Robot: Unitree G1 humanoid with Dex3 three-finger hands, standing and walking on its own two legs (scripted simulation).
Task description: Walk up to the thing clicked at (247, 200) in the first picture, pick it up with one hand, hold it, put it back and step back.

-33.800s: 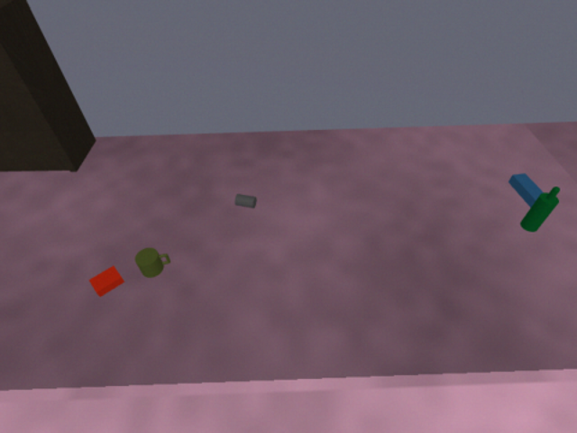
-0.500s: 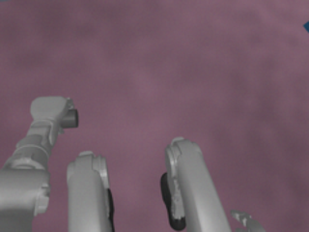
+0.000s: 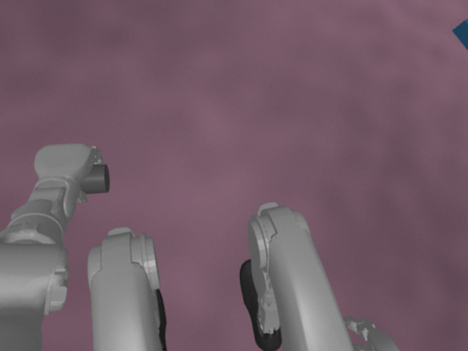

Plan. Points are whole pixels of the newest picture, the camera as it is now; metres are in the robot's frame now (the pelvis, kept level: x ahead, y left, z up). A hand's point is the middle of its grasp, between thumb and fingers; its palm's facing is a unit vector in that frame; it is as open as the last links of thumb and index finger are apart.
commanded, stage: lower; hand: left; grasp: from above
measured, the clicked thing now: (81, 179) +0.44 +0.24 -0.21
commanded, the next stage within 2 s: rest in 0.20 s
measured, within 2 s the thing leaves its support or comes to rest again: rests again in 0.94 s
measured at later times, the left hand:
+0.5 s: hand (88, 185) +0.44 +0.23 -0.24, palm faces -0.50 -0.01 -0.86, open 8.5 cm
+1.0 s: hand (94, 188) +0.44 +0.23 -0.28, palm faces -0.49 -0.04 -0.87, open 8.5 cm
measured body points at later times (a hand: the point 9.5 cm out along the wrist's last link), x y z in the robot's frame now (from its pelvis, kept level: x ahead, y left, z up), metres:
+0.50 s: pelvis +0.01 +0.00 -0.03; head +0.26 +0.06 +0.34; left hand +0.46 +0.23 -0.19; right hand +0.05 -0.27 -0.14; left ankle +0.08 +0.13 -0.30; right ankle +0.10 -0.13 -0.30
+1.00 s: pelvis +0.01 +0.00 -0.04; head +0.28 +0.08 +0.32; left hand +0.46 +0.23 -0.23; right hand +0.05 -0.27 -0.13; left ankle +0.08 +0.13 -0.30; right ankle +0.10 -0.13 -0.30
